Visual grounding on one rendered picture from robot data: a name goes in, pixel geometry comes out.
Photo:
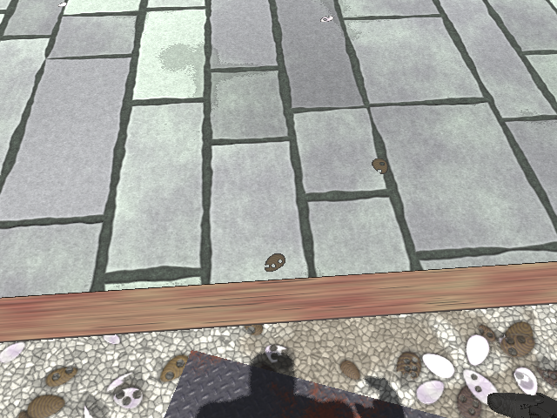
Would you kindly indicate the robot right hand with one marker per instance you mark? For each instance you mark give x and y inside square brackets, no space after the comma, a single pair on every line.
[523,405]

